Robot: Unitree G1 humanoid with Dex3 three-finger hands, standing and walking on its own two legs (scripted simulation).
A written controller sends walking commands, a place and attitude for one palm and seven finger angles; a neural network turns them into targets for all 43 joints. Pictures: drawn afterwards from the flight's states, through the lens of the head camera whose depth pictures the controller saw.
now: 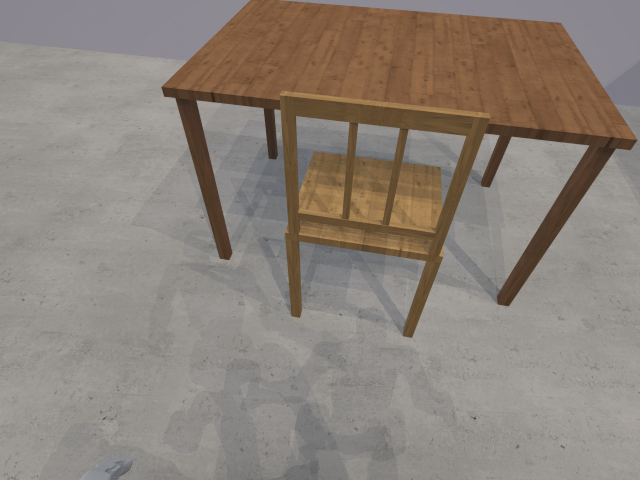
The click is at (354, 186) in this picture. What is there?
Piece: chair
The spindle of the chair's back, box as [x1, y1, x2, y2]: [342, 122, 357, 219]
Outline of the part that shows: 350,122 342,218 348,219 357,130 357,123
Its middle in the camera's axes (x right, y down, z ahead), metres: +0.07 -0.15 +0.91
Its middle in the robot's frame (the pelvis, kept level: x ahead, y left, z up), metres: +0.78 -0.03 -0.09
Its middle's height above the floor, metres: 0.68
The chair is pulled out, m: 0.00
